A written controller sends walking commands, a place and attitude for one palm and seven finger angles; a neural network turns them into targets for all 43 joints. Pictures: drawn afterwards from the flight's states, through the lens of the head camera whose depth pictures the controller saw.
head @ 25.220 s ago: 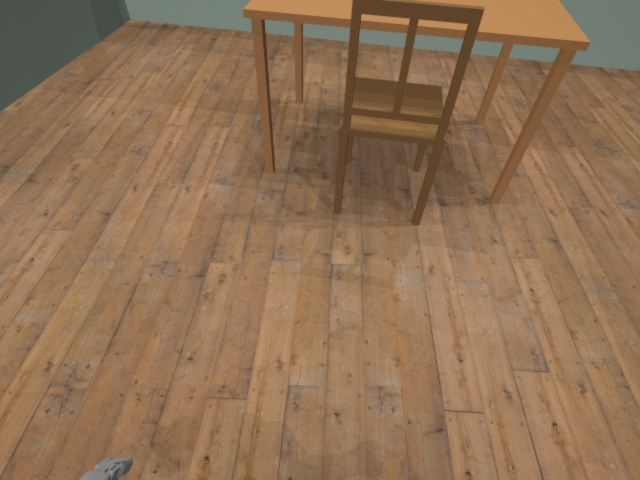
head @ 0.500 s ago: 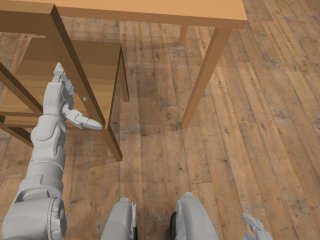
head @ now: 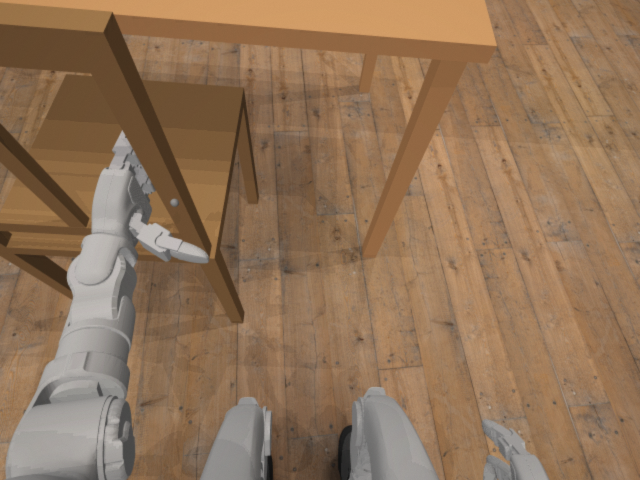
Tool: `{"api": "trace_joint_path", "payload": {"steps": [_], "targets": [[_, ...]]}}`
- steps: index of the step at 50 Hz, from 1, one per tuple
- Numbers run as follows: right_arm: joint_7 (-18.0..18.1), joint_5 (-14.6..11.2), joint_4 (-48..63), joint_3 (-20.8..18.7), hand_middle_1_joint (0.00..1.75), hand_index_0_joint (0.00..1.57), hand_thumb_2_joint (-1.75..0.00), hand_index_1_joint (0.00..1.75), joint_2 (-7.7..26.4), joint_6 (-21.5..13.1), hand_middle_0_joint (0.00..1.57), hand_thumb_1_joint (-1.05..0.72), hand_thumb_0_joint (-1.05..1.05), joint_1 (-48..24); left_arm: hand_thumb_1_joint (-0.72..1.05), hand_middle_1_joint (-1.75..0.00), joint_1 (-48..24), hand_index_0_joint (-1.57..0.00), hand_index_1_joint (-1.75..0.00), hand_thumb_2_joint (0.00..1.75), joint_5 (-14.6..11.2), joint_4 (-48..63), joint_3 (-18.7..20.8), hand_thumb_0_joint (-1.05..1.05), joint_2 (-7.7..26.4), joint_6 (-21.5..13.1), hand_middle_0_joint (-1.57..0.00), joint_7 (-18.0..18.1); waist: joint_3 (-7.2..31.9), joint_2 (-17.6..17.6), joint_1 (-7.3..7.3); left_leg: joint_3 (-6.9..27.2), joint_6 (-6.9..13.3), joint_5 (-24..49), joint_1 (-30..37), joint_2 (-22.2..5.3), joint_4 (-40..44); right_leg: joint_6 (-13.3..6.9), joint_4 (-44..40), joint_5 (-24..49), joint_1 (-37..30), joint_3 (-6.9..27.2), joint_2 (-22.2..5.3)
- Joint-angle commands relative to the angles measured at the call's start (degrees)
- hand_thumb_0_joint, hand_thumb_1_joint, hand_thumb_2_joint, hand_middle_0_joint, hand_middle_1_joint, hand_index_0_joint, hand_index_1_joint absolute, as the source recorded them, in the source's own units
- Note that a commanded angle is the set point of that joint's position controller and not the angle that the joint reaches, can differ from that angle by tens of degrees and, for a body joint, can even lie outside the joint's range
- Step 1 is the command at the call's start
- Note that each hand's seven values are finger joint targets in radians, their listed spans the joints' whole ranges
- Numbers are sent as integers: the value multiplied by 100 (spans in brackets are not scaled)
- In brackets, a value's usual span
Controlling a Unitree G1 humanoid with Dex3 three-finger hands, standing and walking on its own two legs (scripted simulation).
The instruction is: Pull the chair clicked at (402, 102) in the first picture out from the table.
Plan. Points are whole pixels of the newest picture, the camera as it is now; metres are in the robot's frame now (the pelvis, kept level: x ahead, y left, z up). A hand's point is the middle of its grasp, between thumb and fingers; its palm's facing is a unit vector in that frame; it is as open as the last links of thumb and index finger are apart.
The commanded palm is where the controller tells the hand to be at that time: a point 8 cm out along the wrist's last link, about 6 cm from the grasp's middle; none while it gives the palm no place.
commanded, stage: hook a spindle and tug to test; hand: left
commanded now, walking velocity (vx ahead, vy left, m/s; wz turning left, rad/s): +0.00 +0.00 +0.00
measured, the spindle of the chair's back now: (17, 160) +0.48 +0.37 +0.04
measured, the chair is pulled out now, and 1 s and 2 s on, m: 0.00 0.00 0.06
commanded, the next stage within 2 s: step backward, pulling the chair out in 1.36 s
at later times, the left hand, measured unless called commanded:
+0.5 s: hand (172, 196) +0.44 +0.18 +0.04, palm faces -0.02 -1.00 -0.01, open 10.3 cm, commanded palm +0.41 +0.22 +0.04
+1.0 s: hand (174, 196) +0.44 +0.18 +0.04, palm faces -0.04 -1.00 +0.00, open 6.0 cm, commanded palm +0.40 +0.23 +0.04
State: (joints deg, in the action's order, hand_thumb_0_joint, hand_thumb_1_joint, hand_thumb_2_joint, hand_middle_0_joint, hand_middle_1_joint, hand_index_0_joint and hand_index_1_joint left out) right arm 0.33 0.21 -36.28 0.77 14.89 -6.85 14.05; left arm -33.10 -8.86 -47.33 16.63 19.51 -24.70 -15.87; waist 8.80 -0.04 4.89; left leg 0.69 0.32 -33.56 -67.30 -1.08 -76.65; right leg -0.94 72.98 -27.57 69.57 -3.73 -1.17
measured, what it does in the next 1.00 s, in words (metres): stands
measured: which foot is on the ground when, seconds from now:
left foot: down 0.00-1.00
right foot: down 0.00-1.00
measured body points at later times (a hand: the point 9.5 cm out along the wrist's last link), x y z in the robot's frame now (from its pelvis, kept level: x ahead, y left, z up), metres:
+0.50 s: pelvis +0.00 +0.00 +0.00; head +0.13 +0.02 +0.43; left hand +0.44 +0.24 +0.04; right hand +0.11 -0.26 -0.11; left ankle +0.02 +0.11 -0.61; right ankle +0.06 -0.12 -0.61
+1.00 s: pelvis +0.02 +0.01 +0.01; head +0.15 +0.02 +0.44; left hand +0.44 +0.23 +0.04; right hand +0.13 -0.25 -0.10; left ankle +0.02 +0.11 -0.61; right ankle +0.06 -0.12 -0.61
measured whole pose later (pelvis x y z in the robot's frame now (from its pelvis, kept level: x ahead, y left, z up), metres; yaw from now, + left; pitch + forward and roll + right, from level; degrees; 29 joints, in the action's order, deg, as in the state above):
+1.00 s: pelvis +0.02 +0.01 +0.01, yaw -1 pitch +25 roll -2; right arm -0.9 -0.1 -35.0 0.2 13.9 -4.6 14.3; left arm -28.5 -10.0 -41.2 16.0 17.8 -22.7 -14.0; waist 9.5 -0.3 4.8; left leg -0.1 0.9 -34.6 -65.0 -1.3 -74.9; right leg -0.2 71.1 -28.2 67.6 -2.8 -0.7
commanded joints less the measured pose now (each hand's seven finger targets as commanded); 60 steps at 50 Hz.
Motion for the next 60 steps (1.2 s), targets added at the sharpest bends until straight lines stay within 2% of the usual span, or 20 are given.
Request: {"api": "trace_joint_path", "payload": {"steps": [1, 3, 6, 8, 10, 13, 18, 19, 23, 26, 29, 30, 33, 41, 44, 46, 48, 54, 56, 60], "targets": [[67, -24, 446, -369, 30, 20, -90, 30, 957, -214, 20, -90, 0, 520, -50, -52, -1989, -20, -52, 30, -104, 1375, 22, 0, 930, -442, -20, 6, 2824, -521, 54, 253, -85, 1966, 1734, 160, 1052, -67, -782, 1468, -1727, 224, 218], [69, -29, 452, -382, 30, 20, -90, 30, 959, -184, 20, -90, 0, 520, -50, -63, -1861, -24, -63, 30, -94, 1308, 68, 0, 944, -392, -24, 39, 2741, -332, 73, 198, -46, 1831, 1547, 176, 1033, -42, -843, 1461, -1859, 275, 213], [78, -36, 467, -372, 30, 20, -90, 30, 949, -163, 20, -90, 0, 520, -50, -79, -1681, -29, -79, 30, -43, 1166, 207, 0, 1084, -331, -29, 69, 2712, -339, -25, 163, -46, 1806, 1402, 192, 1039, -57, -822, 1491, -1970, 297, 198], [72, -35, 456, -368, 30, 20, -90, 30, 926, -163, 20, -90, 0, 488, -50, -90, -1876, -32, -90, 30, -21, 1270, 15, 0, 900, -341, -32, 71, 2633, -371, 60, 159, -32, 1724, 1409, 193, 1042, -48, -853, 1425, -1892, 295, 200], [76, -36, 473, -381, 30, 20, -90, 30, 944, -164, 20, -90, 0, 516, -39, -101, -1737, -36, -101, 35, -38, 1203, 157, 0, 1010, -344, -36, 70, 2687, -269, 16, 153, -28, 1746, 1385, 190, 1035, -50, -856, 1457, -1964, 303, 205], [80, -39, 445, -365, 30, 20, -90, 30, 927, -156, 20, -90, 0, 501, -22, -118, -1938, -41, -118, 42, -37, 1104, 26, 0, 919, -343, -41, 26, 2582, -170, 111, 132, 5, 1526, 1215, 206, 1016, -34, -915, 1311, -1985, 341, 201], [68, -44, 473, -389, 30, 20, -90, 30, 935, -173, 20, -90, 0, 539, 6, -145, -1816, -50, -145, 54, -81, 1324, 9, 0, 905, -364, -50, -36, 2920, -394, 11, 147, -32, 1840, 1535, 197, 1022, -58, -850, 1558, -2025, 315, 204], [59, -37, 495, -388, 30, 20, -90, 30, 935, -185, 20, -90, 0, 536, 12, -145, -1878, -50, -145, 56, -97, 1403, -96, 0, 811, -367, -50, -47, 2971, -522, 48, 161, -32, 1943, 1605, 208, 1024, -70, -837, 1624, -2003, 304, 206], [45, -49, 478, -395, 30, 20, -90, 30, 933, -155, 20, -90, 0, 527, 34, -145, -1679, -50, -145, 66, -106, 1407, -74, 0, 815, -320, -50, -46, 2863, -314, 39, 159, -26, 1942, 1540, 189, 1053, -59, -884, 1668, -2112, 299, 213], [32, -47, 460, -399, 30, 20, -90, 30, 925, -151, 20, -90, 0, 524, 51, -145, -1659, -50, -145, 73, -90, 1413, -102, 0, 766, -335, -50, -20, 2784, -444, 33, 187, -52, 1996, 1645, 174, 1083, -68, -866, 1626, -1953, 257, 216], [21, -28, 469, -405, 30, 20, -90, 30, 953, -141, 20, -90, 0, 558, 68, -145, -1556, -50, -145, 80, -36, 1443, -11, 0, 924, -363, -50, 15, 2782, -524, 3, 199, -63, 2087, 1694, 165, 1100, -89, -837, 1650, -1930, 242, 230], [13, -39, 465, -405, 30, 20, -90, 30, 924, -135, 20, -90, 0, 533, 73, -145, -1512, -50, -145, 83, -36, 1386, -84, 0, 800, -359, -50, 8, 2732, -459, 21, 189, -62, 2071, 1687, 163, 1089, -75, -855, 1646, -1909, 248, 226], [28, -34, 443, -391, 30, 20, -90, 30, 944, -103, 20, -90, 0, 539, 90, -145, -1519, -50, -145, 90, -44, 1186, 86, 0, 965, -338, -50, -3, 2534, -259, 28, 156, -34, 1905, 1382, 177, 1076, -66, -874, 1623, -2029, 282, 217], [-1, -43, 541, -441, 30, 20, -90, 30, 939, -45, 20, -90, 0, 568, 90, -145, -1137, -50, -145, 90, -57, 1417, -42, 0, 719, -214, -50, 17, 2827, -524, -47, 247, -142, 2553, 1991, 113, 1119, -80, -775, 1800, -1757, 150, 216], [-15, -48, 606, -439, 30, 20, -90, 30, 936, -17, 20, -90, 0, 554, 90, -145, -801, -50, -145, 90, -77, 1502, -29, 0, 694, -154, -50, 31, 2831, -282, -81, 223, -112, 2598, 1852, 128, 1118, -75, -792, 1931, -1986, 170, 229], [-32, -61, 628, -439, 30, 20, -90, 30, 901, 1, 20, -90, 0, 488, 90, -145, -691, -50, -145, 90, -79, 1696, -64, 0, 659, -145, -50, 44, 2840, -409, -117, 216, -135, 2609, 1926, 113, 1138, -70, -793, 1930, -1971, 169, 227], [-45, -66, 673, -432, 30, 20, -90, 30, 883, 18, 20, -90, 0, 451, 90, -145, -499, -50, -145, 90, -104, 1744, -114, 0, 574, -128, -50, 45, 2732, -295, -106, 186, -117, 2511, 1842, 118, 1154, -63, -837, 1904, -2037, 178, 238], [-28, -71, 723, -419, 30, 20, -90, 30, 877, 29, 20, -90, 0, 389, 90, -145, -149, -50, -145, 90, -162, 1780, 94, 0, 739, -153, -50, 8, 2533, -124, -158, 114, -63, 2369, 1487, 152, 1130, -70, -819, 2030, -2278, 238, 243], [-45, -76, 765, -419, 30, 20, -90, 30, 837, 16, 20, -90, 0, 349, 90, -145, -13, -50, -145, 90, -194, 2004, 39, 0, 641, -188, -50, -21, 2623, -368, -224, 117, -102, 2532, 1687, 144, 1162, -76, -797, 2070, -2253, 218, 232], [-53, -89, 808, -451, 30, 20, -90, 30, 839, 4, 20, -90, 0, 337, 90, -145, 397, -50, -145, 90, -305, 2362, 35, 0, 598, -175, -50, -72, 2793, -407, -283, 148, -148, 3075, 1984, 95, 1122, -65, -759, 2293, -2233, 196, 230]]}}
